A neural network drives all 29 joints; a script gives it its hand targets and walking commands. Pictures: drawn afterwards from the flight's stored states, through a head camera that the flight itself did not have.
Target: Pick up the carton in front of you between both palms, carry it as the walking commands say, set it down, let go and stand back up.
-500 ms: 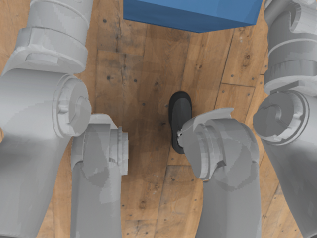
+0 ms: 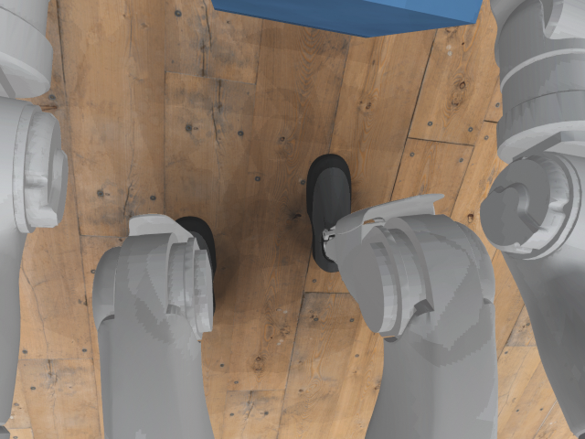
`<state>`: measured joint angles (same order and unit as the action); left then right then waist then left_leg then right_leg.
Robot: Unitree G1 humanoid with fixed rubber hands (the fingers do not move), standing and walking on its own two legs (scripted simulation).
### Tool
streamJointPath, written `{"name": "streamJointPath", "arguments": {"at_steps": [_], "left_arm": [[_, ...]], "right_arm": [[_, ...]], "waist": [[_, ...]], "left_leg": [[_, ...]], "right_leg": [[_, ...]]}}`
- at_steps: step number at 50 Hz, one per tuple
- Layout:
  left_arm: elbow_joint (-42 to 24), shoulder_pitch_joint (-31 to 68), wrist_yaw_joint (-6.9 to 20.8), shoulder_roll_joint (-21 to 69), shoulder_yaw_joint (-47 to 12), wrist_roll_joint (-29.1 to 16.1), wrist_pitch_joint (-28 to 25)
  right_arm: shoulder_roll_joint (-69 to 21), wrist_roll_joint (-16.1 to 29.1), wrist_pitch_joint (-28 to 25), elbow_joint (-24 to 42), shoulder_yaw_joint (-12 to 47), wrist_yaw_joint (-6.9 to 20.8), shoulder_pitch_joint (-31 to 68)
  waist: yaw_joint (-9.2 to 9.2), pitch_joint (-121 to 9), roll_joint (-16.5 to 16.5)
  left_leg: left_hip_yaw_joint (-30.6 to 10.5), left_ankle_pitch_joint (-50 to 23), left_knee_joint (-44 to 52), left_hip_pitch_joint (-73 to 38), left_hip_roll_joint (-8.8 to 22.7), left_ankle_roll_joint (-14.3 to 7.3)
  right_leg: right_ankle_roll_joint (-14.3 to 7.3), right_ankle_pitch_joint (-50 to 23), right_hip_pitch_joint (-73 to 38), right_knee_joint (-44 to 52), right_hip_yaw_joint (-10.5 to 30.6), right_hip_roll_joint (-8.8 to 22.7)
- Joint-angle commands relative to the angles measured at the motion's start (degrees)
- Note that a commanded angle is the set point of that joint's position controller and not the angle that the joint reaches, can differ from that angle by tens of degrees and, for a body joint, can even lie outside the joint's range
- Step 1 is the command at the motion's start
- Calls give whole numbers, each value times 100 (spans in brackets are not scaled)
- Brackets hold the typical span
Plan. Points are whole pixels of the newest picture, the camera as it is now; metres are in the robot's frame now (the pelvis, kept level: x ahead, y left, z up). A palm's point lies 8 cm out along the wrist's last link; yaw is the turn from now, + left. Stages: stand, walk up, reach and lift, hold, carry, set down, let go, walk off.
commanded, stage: set down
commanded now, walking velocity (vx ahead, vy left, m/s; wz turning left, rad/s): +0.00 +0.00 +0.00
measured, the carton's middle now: out of the picture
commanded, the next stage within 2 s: let go in 0.98 s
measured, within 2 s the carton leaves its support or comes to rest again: neither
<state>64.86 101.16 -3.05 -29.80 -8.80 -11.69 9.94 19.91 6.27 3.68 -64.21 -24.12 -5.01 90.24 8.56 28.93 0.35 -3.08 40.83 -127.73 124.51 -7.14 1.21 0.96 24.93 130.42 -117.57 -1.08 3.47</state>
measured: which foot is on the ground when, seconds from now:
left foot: down 0.00-1.00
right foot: down 0.00-1.00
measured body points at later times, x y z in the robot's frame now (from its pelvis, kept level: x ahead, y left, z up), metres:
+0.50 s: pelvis +0.01 +0.00 +0.09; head +0.37 -0.02 +0.35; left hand +0.65 +0.10 -0.02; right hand +0.55 -0.27 -0.02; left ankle +0.07 +0.11 -0.35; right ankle +0.15 -0.13 -0.35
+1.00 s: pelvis +0.03 +0.00 +0.22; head +0.37 -0.02 +0.52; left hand +0.65 +0.10 +0.13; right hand +0.54 -0.29 +0.13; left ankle +0.07 +0.11 -0.35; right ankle +0.15 -0.13 -0.35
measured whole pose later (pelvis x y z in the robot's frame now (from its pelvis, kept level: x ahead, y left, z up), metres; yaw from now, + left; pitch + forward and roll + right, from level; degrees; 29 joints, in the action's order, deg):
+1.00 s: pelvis +0.03 +0.00 +0.22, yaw +0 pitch +48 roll +0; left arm 59.4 85.2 2.5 -25.4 8.2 1.1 17.6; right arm 11.0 0.5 16.7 -41.0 -26.2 -4.1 69.6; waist 10.1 1.0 3.2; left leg -2.3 27.1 -76.3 96.8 -4.1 0.1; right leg 1.1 14.9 101.9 -69.1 0.5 1.4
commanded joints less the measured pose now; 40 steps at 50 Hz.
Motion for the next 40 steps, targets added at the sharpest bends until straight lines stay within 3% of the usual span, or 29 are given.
{"name": "streamJointPath", "arguments": {"at_steps": [1,4,7,11,15,20,26,30,40], "left_arm": [[-647,1849,14,-416,96,-28,-87],[-914,2004,-24,-600,267,77,3],[-1125,2055,-66,-704,404,100,251],[-669,1709,6,-657,698,268,484],[-257,1296,150,-467,1025,588,443],[-345,1161,211,-354,1254,855,414],[-1015,1157,191,-286,1184,829,567],[-1371,1018,205,-260,1186,822,712],[-1358,396,395,-249,1536,1076,780]], "right_arm": [[846,146,21,938,162,-92,1258],[778,239,220,1415,309,-227,1300],[755,289,526,1820,414,-397,1282],[532,221,831,1759,414,-459,1104],[222,-39,830,1667,283,-349,839],[142,-251,835,1855,74,-230,575],[333,-276,977,2377,-66,-193,253],[347,-231,1127,2692,-76,-150,4],[24,-326,1281,2959,-87,3,-557]], "waist": [[816,-8170,1041],[683,-8859,1001],[662,-9417,900],[552,-8655,697],[443,-8062,567],[452,-8327,675],[622,-9392,1088],[634,-9771,1241],[488,-9491,971]], "left_leg": [[327,-1821,1433,-1593,464,97],[517,-1478,1661,-1566,384,38],[614,-1292,1933,-1915,299,-30],[578,-1007,2353,-1843,241,-111],[498,-1101,2714,-1677,213,-128],[450,-1487,3130,-2155,172,-90],[468,-2154,3551,-3311,117,-5],[477,-2486,3899,-3796,85,20],[481,-2735,5067,-3981,38,20]], "right_leg": [[-74,-3147,-6103,142,-40,-233],[-80,-3131,-6813,309,-83,-302],[-51,-2883,-7093,585,-228,-393],[27,-2114,-6238,1035,-319,-432],[79,-1951,-5640,1364,-334,-428],[109,-2150,-5498,1783,-417,-465],[83,-2697,-5912,2324,-530,-547],[60,-3006,-6246,2727,-527,-600],[85,-3499,-7282,3824,-380,-612]]}}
